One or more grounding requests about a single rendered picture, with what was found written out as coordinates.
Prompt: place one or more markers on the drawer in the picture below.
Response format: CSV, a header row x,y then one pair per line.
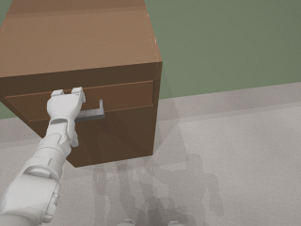
x,y
115,97

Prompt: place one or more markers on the left robot shin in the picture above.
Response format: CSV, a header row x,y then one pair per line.
x,y
128,221

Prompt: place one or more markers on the left robot hand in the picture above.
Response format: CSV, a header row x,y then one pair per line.
x,y
68,105

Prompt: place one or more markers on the left robot forearm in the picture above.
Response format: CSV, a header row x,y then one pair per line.
x,y
50,156

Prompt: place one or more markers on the cabinet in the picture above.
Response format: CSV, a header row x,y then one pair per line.
x,y
48,45

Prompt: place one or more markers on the left robot upper arm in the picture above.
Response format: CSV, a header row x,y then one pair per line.
x,y
31,202

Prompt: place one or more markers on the handle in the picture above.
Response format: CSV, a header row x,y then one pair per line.
x,y
92,114

